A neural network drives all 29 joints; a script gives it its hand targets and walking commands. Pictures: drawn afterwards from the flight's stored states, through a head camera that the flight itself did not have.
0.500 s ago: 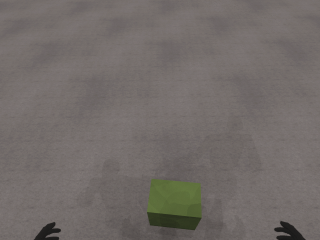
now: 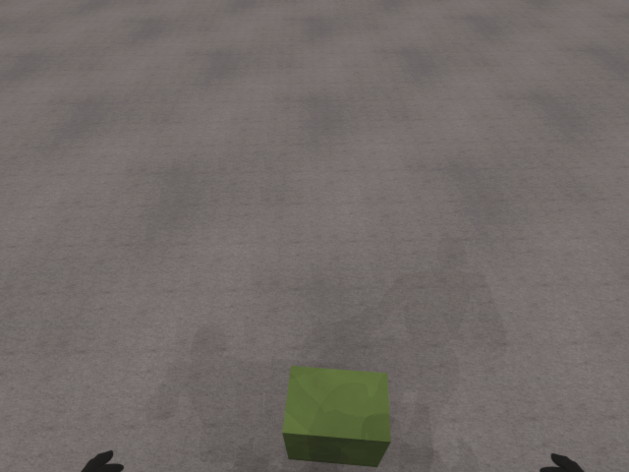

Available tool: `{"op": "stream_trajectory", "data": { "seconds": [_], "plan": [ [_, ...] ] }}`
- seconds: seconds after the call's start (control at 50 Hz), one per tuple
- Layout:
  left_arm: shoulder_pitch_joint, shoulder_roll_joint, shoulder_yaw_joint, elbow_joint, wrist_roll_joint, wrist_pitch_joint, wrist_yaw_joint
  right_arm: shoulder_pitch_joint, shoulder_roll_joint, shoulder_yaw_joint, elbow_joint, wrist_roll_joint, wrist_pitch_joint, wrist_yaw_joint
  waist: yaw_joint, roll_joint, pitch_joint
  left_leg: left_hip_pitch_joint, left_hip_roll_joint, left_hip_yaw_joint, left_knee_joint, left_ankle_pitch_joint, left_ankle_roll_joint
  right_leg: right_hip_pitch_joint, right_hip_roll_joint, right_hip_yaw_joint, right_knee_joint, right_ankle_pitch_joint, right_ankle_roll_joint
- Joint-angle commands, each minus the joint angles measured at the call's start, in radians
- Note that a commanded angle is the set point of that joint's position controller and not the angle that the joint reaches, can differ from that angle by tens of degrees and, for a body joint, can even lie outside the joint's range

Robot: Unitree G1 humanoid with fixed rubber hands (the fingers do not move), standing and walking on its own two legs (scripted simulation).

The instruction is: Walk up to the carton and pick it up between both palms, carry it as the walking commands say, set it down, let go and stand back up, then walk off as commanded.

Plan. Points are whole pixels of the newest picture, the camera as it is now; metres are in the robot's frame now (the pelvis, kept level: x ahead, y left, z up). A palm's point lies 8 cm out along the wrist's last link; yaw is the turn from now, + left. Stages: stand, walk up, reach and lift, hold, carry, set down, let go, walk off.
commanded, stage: walk up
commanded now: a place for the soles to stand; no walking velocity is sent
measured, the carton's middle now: (335, 418) +0.39 -0.02 -0.64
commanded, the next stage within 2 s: reach and lift in 0.04 s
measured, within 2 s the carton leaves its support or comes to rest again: neither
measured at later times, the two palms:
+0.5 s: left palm (136, 441) +0.20 +0.28 -0.12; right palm (545, 447) +0.20 -0.30 -0.12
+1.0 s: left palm (196, 367) +0.33 +0.24 -0.17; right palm (491, 384) +0.31 -0.27 -0.17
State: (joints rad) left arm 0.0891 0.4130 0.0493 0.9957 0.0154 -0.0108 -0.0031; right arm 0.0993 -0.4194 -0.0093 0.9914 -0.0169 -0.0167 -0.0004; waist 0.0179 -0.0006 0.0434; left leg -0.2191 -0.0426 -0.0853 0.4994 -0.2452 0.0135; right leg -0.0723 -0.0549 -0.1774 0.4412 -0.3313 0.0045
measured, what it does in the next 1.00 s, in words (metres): lowers itself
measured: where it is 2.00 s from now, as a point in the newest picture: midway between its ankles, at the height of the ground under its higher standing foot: outside the picture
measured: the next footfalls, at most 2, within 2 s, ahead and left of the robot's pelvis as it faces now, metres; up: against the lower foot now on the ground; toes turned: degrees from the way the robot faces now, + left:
none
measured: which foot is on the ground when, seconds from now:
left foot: down 0.00-1.00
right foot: down 0.00-1.00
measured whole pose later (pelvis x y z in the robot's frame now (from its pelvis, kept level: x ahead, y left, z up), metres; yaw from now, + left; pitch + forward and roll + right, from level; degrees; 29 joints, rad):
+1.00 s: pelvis -0.10 +0.01 -0.09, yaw -8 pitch +26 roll -1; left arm -0.75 0.35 0.26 0.78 -0.07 0.25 -0.02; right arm -0.82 -0.36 -0.19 0.84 0.03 0.25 0.05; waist 0.06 -0.01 0.10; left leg -1.19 0.03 0.02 1.00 -0.27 0.01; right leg -1.13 -0.02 -0.05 1.04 -0.36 -0.01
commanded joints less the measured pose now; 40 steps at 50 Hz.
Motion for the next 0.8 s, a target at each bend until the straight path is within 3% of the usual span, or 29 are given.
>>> {"op": "stream_trajectory", "data": {
  "seconds": [0.0, 0.02, 0.04, 0.06, 0.08, 0.1, 0.16, 0.26, 0.46, 0.6, 0.78],
  "plan": [
    [-0.035, 0.179, 0.035, -0.046, -0.001, -0.009, 0.005, -0.035, -0.178, -0.035, -0.044, 0.000, -0.009, -0.006, 0.001, 0.007, -0.076, -0.022, 0.103, -0.084, -0.049, 0.355, 0.051, 0.056, -0.098, 0.117, -0.064, 0.200, -0.062],
    [-0.035, 0.178, 0.035, -0.046, -0.001, -0.008, 0.005, -0.035, -0.177, -0.035, -0.043, 0.000, -0.009, -0.006, 0.001, 0.007, -0.076, -0.021, 0.103, -0.083, -0.049, 0.356, 0.051, 0.055, -0.098, 0.117, -0.065, 0.201, -0.061],
    [-0.175, 0.060, 0.055, -0.396, -0.024, 0.035, -0.008, -0.140, -0.081, -0.131, -0.394, -0.055, 0.026, 0.046, -0.063, -0.054, 0.076, -0.102, 0.001, 0.066, -0.045, 0.209, -0.049, -0.290, 0.077, 0.123, 0.028, 0.202, -0.015],
    [-0.108, 0.093, 0.081, -0.469, 0.002, 0.066, -0.023, -0.111, -0.077, -0.109, -0.407, -0.070, 0.069, 0.059, 0.003, -0.002, 0.086, -0.124, 0.015, 0.065, -0.026, 0.235, -0.046, -0.272, 0.077, 0.123, 0.053, 0.194, -0.015],
    [-0.053, 0.127, 0.142, -0.497, 0.026, 0.098, -0.024, -0.088, -0.107, -0.140, -0.426, -0.091, 0.111, 0.068, 0.034, 0.013, 0.031, -0.123, 0.024, 0.077, -0.019, 0.255, -0.040, -0.235, 0.074, 0.133, 0.069, 0.212, -0.004],
    [-0.005, 0.129, 0.178, -0.478, 0.054, 0.138, -0.027, -0.073, -0.133, -0.165, -0.411, -0.112, 0.156, 0.077, 0.026, 0.020, -0.001, -0.112, 0.019, 0.102, -0.027, 0.241, -0.045, -0.213, 0.077, 0.125, 0.064, 0.196, 0.005],
    [0.039, 0.059, 0.209, -0.497, 0.059, 0.200, -0.021, -0.100, -0.143, -0.198, -0.419, -0.127, 0.196, 0.088, 0.044, 0.038, -0.103, -0.064, 0.004, 0.122, -0.006, 0.184, -0.055, -0.169, 0.089, 0.139, 0.080, 0.138, 0.002],
    [-0.038, 0.078, 0.227, -0.507, 0.026, 0.201, -0.029, -0.215, -0.091, -0.143, -0.496, -0.059, 0.193, 0.083, 0.116, -0.030, -0.182, -0.088, -0.001, 0.127, 0.109, 0.261, -0.045, -0.202, 0.091, 0.183, 0.169, 0.184, 0.021],
    [-0.302, 0.111, 0.220, -0.473, -0.054, 0.218, -0.047, -0.415, -0.044, -0.182, -0.446, -0.008, 0.237, 0.021, 0.063, -0.029, -0.334, -0.240, -0.016, 0.123, 0.319, 0.285, -0.060, -0.434, 0.079, 0.186, 0.345, 0.251, 0.024],
    [-0.514, 0.116, 0.205, -0.457, -0.076, 0.244, -0.046, -0.625, -0.051, -0.185, -0.407, 0.008, 0.268, 0.007, 0.043, -0.011, -0.401, -0.350, -0.001, 0.115, 0.345, 0.155, -0.048, -0.526, 0.070, 0.195, 0.371, 0.117, 0.013],
    [-0.793, 0.108, 0.229, -0.365, -0.071, 0.265, -0.040, -0.920, -0.051, -0.176, -0.327, 0.034, 0.280, 0.022, 0.056, -0.005, -0.494, -0.476, 0.007, 0.116, 0.371, 0.016, -0.038, -0.679, 0.076, 0.178, 0.406, -0.039, 0.015]
  ]
}}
